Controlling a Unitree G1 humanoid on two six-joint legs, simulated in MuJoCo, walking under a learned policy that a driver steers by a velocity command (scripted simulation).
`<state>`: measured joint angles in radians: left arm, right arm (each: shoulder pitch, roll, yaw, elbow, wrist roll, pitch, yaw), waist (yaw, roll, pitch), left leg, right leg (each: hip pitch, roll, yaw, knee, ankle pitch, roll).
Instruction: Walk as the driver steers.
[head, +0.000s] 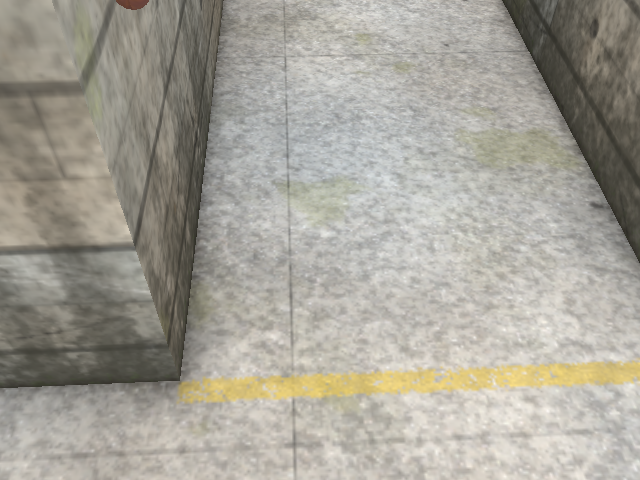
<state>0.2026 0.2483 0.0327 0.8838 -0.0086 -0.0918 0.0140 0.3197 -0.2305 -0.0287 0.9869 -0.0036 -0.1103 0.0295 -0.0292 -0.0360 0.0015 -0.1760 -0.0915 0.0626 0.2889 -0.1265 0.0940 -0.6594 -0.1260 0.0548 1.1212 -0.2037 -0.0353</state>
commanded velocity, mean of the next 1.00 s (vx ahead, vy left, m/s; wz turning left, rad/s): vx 0.50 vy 0.00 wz -0.03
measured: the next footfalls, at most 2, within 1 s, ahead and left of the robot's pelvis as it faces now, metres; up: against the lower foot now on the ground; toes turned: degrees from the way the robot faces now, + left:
right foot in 0.30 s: +0.34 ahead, -0.17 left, +0.00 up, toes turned -1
left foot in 0.80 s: +0.59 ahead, +0.05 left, +0.00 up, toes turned +3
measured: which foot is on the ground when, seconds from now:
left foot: down 0.00-0.32, up 0.34-0.78, down 0.80-1.00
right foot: up 0.00-0.28, down 0.30-0.80, up 0.82-1.00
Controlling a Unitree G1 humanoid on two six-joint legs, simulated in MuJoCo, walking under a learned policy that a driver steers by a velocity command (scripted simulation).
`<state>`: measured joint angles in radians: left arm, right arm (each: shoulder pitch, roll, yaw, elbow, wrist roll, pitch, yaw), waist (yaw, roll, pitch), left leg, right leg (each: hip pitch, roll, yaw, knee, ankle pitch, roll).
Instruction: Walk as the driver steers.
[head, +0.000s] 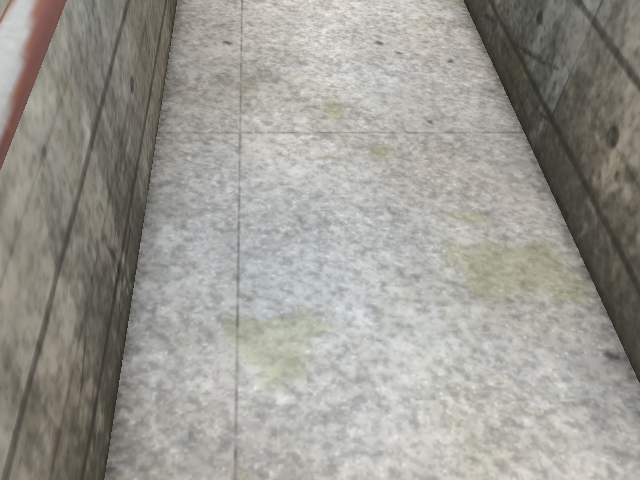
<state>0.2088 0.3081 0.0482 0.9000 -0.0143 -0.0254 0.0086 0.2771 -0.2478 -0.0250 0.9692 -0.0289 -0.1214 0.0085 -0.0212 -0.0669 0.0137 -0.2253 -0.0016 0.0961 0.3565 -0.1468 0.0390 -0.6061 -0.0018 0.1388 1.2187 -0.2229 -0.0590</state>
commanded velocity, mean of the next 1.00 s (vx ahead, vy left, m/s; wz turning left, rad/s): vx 0.50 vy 0.00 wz -0.29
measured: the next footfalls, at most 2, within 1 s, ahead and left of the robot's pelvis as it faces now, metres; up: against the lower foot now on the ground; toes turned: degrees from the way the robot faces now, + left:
right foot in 0.36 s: +0.31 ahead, -0.22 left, +0.00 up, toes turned -14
left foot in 0.92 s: +0.70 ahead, -0.18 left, +0.00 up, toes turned -19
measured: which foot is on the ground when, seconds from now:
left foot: down 0.00-0.36, up 0.38-0.90, down 0.92-1.00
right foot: up 0.00-0.34, down 0.36-0.94, up 0.96-1.00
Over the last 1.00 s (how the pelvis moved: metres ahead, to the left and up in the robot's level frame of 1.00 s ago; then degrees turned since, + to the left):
0.52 -0.05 0.00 -2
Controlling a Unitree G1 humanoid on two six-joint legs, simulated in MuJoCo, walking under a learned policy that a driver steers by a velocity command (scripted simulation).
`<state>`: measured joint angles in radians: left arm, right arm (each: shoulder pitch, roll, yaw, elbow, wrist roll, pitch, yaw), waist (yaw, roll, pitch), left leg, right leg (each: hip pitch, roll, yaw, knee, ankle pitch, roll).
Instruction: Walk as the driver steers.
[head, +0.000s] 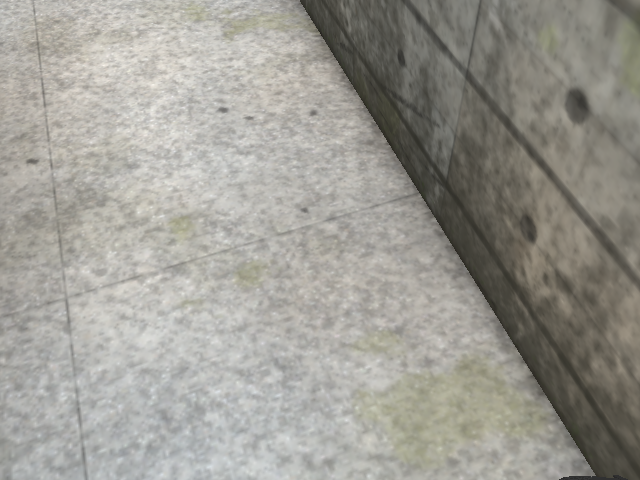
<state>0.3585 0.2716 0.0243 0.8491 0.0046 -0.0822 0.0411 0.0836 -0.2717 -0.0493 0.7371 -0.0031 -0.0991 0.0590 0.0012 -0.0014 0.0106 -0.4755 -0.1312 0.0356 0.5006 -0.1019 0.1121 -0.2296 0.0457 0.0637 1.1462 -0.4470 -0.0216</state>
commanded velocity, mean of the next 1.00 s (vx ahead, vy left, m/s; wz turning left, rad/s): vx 0.50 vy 0.00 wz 0.50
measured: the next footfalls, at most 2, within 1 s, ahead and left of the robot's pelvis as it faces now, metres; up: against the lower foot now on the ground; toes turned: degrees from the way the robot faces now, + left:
right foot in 0.38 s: +0.41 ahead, -0.11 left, +0.00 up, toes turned +17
left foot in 0.88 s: +0.54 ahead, +0.27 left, +0.00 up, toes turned +34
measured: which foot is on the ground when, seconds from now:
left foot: down 0.00-0.40, up 0.42-0.86, down 0.88-1.00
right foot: up 0.00-0.36, down 0.38-0.90, up 0.92-1.00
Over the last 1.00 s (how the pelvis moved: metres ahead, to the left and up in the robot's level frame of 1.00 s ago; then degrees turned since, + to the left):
0.56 -0.20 -0.02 -16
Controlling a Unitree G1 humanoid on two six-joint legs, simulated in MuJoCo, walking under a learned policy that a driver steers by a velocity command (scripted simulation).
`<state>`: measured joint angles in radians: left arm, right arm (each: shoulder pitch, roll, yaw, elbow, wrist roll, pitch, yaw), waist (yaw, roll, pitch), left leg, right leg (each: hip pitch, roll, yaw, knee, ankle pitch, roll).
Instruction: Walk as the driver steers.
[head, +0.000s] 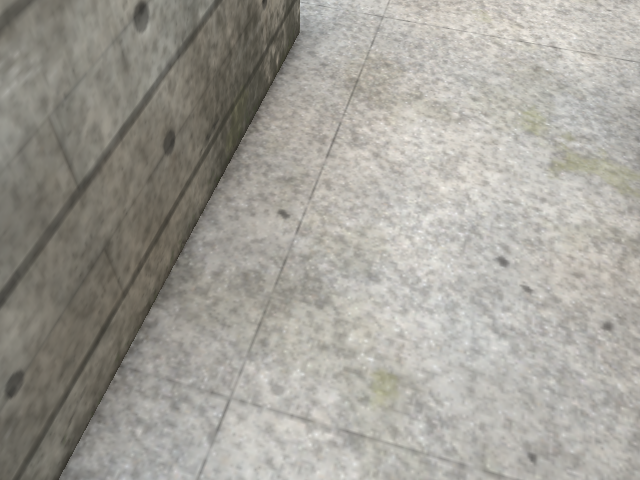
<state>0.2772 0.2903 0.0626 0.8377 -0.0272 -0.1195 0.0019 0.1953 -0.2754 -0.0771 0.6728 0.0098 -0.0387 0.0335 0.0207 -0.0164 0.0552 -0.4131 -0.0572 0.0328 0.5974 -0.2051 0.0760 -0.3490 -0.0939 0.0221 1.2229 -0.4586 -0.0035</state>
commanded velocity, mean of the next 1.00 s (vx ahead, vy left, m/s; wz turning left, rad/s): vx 0.50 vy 0.00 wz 0.04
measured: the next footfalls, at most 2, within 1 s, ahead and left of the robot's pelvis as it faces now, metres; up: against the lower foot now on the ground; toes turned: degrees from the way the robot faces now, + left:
right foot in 0.46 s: +0.47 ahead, -0.14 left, +0.00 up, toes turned +1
left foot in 1.00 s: +0.76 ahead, +0.07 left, +0.00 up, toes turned +0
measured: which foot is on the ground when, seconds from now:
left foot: down 0.00-0.48, up 0.50-0.98, down 1.00-1.00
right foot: up 0.00-0.44, down 0.46-1.00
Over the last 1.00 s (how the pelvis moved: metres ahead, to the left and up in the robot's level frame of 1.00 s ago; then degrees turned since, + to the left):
0.50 0.15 0.00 34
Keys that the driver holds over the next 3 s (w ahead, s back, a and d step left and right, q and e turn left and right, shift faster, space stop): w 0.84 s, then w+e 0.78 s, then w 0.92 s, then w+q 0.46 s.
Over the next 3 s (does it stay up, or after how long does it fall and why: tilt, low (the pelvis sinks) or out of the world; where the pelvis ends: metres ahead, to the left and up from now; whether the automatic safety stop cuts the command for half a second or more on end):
stays up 1.63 -0.56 0.02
